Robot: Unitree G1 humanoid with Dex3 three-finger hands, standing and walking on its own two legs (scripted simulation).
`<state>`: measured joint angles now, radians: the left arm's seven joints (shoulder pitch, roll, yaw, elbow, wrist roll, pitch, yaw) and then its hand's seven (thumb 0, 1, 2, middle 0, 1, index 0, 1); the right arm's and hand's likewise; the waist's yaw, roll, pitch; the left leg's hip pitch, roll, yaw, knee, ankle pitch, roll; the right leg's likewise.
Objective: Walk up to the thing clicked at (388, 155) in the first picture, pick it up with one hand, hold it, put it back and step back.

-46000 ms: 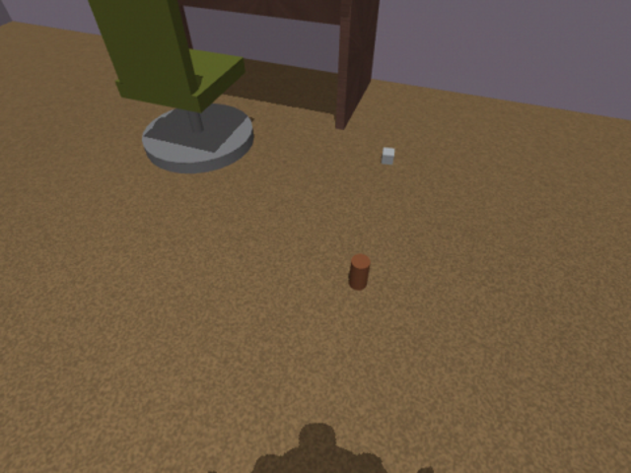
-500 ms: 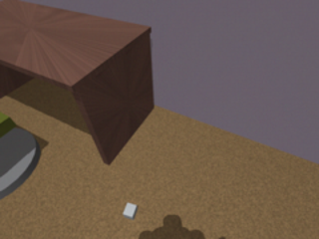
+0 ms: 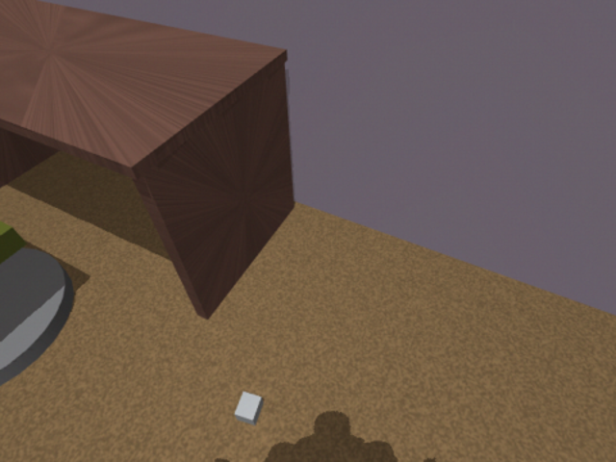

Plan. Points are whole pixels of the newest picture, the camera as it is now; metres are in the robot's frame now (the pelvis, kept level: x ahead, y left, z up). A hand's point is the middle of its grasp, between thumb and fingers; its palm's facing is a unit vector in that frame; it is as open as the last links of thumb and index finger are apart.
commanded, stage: stand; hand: left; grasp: from above
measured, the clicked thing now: (249, 408) +0.42 +0.21 -0.75
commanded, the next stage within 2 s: step back in 0.12 s
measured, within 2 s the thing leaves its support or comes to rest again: neither
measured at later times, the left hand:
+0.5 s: hand out of the picture +0.09 +0.31 -0.19, palm faces -0.02 -0.93 -0.37, open 7.4 cm
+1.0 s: hand out of the picture -0.02 +0.30 -0.15, palm faces -0.07 -0.91 -0.41, open 7.4 cm
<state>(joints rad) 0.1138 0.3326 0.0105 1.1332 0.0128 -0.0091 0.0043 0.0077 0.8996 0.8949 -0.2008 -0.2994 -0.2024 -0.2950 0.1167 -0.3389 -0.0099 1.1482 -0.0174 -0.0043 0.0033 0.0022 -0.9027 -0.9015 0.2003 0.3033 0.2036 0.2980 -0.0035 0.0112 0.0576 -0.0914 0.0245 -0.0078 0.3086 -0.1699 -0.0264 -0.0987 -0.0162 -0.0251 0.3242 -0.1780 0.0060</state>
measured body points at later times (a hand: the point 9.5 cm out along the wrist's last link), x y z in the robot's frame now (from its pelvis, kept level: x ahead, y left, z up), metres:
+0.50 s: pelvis -0.05 +0.05 -0.02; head +0.03 +0.08 +0.42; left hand +0.10 +0.36 -0.16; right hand +0.01 -0.28 -0.13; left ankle -0.06 +0.13 -0.75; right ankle -0.03 -0.11 -0.71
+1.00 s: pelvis -0.14 +0.04 -0.02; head -0.09 +0.03 +0.43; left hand -0.02 +0.35 -0.13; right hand -0.06 -0.27 -0.15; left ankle -0.13 +0.16 -0.69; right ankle -0.12 -0.06 -0.75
